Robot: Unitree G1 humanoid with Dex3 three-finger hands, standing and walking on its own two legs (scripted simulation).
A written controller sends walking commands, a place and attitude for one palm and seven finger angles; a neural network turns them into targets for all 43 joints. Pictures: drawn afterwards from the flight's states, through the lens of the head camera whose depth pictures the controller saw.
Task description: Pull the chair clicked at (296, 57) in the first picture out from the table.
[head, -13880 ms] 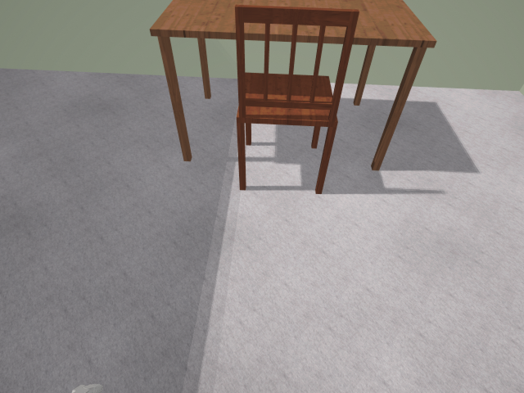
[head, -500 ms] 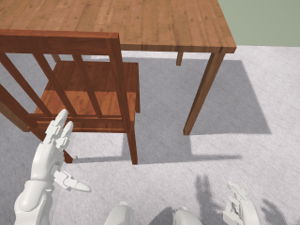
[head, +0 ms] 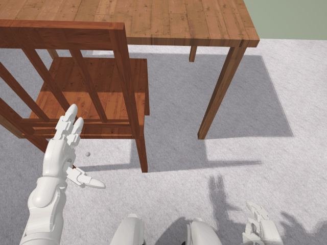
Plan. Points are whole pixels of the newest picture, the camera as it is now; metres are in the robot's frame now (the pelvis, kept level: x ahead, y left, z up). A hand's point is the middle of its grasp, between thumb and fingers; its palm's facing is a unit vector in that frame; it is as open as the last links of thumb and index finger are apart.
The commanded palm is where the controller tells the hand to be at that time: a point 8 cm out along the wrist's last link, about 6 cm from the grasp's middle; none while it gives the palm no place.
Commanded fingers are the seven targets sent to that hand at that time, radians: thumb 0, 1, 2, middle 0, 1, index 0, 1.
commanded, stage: aim the fingers beside a spindle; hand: left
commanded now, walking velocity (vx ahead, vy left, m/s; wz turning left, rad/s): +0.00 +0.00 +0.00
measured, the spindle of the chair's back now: (56, 92) +0.50 +0.31 +0.03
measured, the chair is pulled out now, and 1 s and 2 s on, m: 0.00 0.00 0.00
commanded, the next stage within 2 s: push the fingers through the gap in 1.14 s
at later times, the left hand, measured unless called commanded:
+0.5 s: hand (95, 145) +0.35 +0.18 +0.01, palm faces +0.00 -1.00 -0.04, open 16.9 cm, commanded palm +0.33 +0.23 +0.01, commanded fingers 0.00 -0.50 0.30 -0.06 -0.08 -0.06 -0.08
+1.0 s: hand (96, 146) +0.35 +0.18 +0.01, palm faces -0.01 -1.00 -0.04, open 16.9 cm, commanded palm +0.32 +0.23 +0.01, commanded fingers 0.00 -0.50 0.30 -0.06 -0.08 -0.06 -0.08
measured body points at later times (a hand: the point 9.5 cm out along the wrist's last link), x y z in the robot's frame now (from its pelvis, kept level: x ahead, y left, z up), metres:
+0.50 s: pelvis +0.00 +0.00 -0.01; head +0.11 +0.01 +0.42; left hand +0.34 +0.23 +0.01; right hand +0.14 -0.25 -0.12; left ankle +0.02 +0.11 -0.64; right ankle +0.01 -0.12 -0.64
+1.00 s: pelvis +0.00 +0.00 -0.02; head +0.11 +0.01 +0.42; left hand +0.34 +0.23 +0.01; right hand +0.14 -0.25 -0.12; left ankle +0.02 +0.11 -0.64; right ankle +0.01 -0.12 -0.64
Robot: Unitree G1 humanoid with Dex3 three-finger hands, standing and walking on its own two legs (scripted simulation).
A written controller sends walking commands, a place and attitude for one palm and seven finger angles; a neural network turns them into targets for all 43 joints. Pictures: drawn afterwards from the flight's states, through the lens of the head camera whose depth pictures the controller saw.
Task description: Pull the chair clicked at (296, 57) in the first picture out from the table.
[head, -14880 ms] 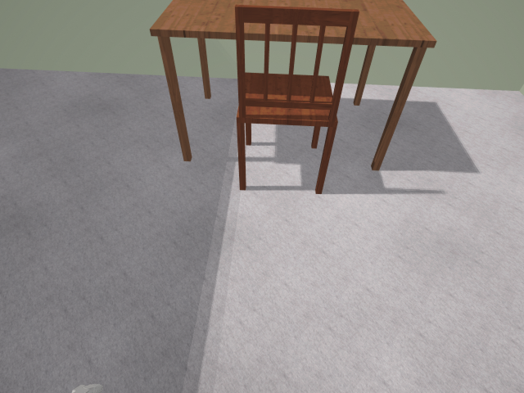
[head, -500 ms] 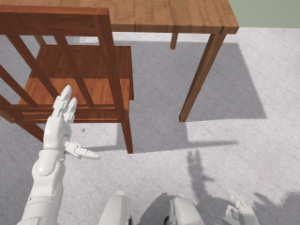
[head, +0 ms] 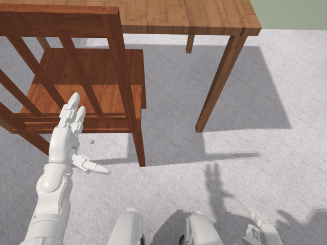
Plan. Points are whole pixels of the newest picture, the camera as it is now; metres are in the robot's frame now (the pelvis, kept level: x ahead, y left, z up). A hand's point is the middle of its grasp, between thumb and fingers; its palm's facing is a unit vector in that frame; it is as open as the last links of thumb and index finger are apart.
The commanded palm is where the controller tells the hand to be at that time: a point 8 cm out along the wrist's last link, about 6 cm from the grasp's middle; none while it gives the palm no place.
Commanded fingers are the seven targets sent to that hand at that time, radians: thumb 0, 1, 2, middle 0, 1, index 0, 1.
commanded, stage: aim the fingers beside a spindle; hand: left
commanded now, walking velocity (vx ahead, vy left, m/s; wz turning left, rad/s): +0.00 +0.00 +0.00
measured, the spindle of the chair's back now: (47, 84) +0.50 +0.31 +0.04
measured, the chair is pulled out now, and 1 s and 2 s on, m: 0.00 0.00 0.00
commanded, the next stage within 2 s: push the fingers through the gap in 0.14 s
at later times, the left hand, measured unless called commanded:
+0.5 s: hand (92, 133) +0.37 +0.18 +0.02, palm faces +0.02 -1.00 -0.05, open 16.9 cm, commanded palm +0.35 +0.23 +0.02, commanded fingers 0.00 -0.50 0.30 -0.06 -0.08 -0.06 -0.08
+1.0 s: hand (95, 115) +0.42 +0.18 +0.02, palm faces +0.02 -1.00 -0.05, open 17.0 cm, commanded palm +0.40 +0.23 +0.02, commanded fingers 0.00 -0.50 0.30 -0.06 -0.08 -0.06 -0.08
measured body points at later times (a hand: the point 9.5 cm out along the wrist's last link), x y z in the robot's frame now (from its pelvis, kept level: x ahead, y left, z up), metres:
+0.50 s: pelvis +0.00 +0.00 +0.00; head +0.11 +0.01 +0.43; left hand +0.36 +0.24 +0.03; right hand +0.14 -0.26 -0.11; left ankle +0.03 +0.11 -0.62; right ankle +0.02 -0.12 -0.62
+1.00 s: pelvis +0.00 +0.00 +0.00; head +0.12 +0.01 +0.43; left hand +0.41 +0.24 +0.03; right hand +0.09 -0.26 -0.12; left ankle +0.03 +0.11 -0.62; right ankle +0.02 -0.12 -0.62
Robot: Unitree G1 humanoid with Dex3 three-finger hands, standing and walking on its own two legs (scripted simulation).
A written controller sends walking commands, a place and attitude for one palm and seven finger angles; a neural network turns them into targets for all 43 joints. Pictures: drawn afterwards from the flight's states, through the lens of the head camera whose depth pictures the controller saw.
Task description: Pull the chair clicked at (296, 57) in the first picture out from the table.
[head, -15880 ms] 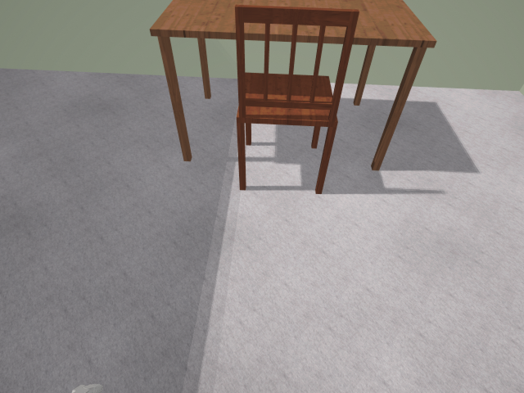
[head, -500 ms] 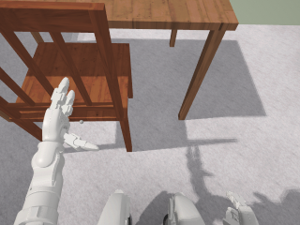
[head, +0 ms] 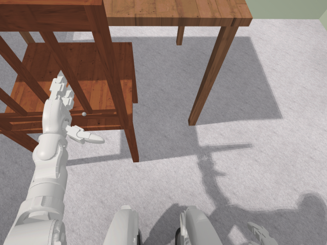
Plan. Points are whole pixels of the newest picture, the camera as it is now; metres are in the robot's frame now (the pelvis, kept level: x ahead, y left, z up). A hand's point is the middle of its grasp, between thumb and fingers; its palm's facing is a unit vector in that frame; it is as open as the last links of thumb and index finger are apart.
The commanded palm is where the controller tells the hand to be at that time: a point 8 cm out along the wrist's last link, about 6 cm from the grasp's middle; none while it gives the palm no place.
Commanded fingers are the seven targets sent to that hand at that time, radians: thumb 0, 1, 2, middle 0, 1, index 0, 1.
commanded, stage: push the fingers through the gap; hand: left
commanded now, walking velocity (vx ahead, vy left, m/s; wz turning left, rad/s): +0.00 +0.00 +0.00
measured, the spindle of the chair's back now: (31, 82) +0.50 +0.32 +0.04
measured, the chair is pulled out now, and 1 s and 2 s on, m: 0.00 0.00 0.00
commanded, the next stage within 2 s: hook a spindle and tug to test in 0.84 s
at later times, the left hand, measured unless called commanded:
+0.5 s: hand (86, 96) +0.47 +0.19 +0.03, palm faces +0.04 -1.00 -0.05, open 16.9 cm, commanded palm +0.44 +0.23 +0.03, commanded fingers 0.00 -0.50 0.30 -0.06 -0.08 -0.06 -0.08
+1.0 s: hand (84, 97) +0.47 +0.20 +0.03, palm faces +0.04 -1.00 -0.04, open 16.9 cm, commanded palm +0.44 +0.24 +0.03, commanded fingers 0.00 -0.50 0.30 -0.13 -0.30 -0.13 -0.30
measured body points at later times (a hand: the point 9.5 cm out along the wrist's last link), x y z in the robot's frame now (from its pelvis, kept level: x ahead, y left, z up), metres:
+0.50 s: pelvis +0.00 +0.00 +0.00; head +0.14 +0.02 +0.42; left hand +0.46 +0.24 +0.03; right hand +0.06 -0.26 -0.12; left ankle +0.03 +0.11 -0.62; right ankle +0.02 -0.12 -0.62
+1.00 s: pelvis +0.00 +0.01 +0.00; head +0.15 +0.03 +0.42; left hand +0.46 +0.25 +0.03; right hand +0.07 -0.26 -0.12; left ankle +0.03 +0.11 -0.62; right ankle +0.02 -0.12 -0.62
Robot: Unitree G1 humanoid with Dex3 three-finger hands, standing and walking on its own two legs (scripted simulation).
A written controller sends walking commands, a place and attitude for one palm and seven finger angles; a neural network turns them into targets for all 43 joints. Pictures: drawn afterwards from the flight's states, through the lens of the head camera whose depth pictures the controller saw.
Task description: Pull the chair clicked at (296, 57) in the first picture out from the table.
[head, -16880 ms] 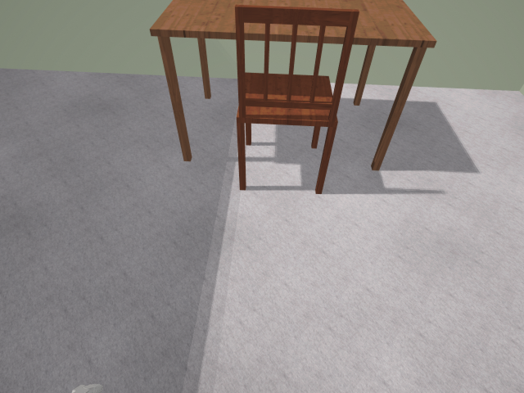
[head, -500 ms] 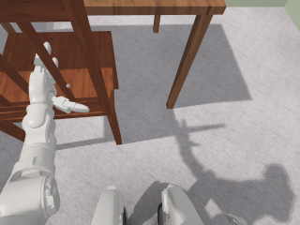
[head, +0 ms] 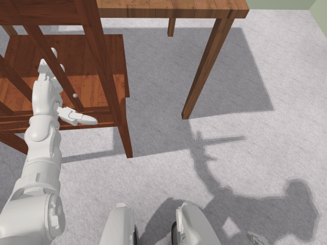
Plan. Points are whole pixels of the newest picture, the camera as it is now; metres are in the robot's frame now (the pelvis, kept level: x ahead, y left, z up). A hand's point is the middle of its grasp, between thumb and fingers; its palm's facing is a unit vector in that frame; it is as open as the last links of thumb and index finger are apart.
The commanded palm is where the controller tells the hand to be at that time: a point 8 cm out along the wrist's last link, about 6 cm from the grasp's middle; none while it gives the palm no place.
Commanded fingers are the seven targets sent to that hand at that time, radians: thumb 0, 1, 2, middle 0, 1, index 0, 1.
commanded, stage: hook a spindle and tug to test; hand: left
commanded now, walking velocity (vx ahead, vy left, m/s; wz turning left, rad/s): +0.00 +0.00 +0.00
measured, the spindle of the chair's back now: (16, 80) +0.49 +0.32 +0.05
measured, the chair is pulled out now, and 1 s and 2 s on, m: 0.00 0.00 0.05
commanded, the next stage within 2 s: step backward, pulling the chair out in 1.44 s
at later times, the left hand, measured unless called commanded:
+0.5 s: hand (74, 96) +0.46 +0.19 +0.03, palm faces +0.09 -1.00 -0.04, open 12.1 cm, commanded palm +0.43 +0.23 +0.03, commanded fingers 0.00 0.28 0.64 -0.50 -1.45 -0.50 -1.45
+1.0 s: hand (75, 95) +0.46 +0.19 +0.03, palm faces +0.09 -1.00 -0.02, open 5.2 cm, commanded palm +0.42 +0.22 +0.03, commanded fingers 0.00 0.90 0.90 -0.50 -1.45 -0.50 -1.45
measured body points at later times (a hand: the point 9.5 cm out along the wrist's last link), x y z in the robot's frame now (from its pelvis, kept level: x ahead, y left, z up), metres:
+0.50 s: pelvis +0.00 +0.00 +0.00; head +0.14 +0.02 +0.43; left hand +0.45 +0.25 +0.03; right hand +0.07 -0.26 -0.12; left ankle +0.02 +0.11 -0.62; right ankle +0.02 -0.13 -0.62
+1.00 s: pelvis +0.01 +0.00 +0.01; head +0.15 +0.02 +0.44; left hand +0.45 +0.25 +0.03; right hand +0.08 -0.26 -0.11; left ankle +0.02 +0.11 -0.62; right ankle +0.02 -0.13 -0.62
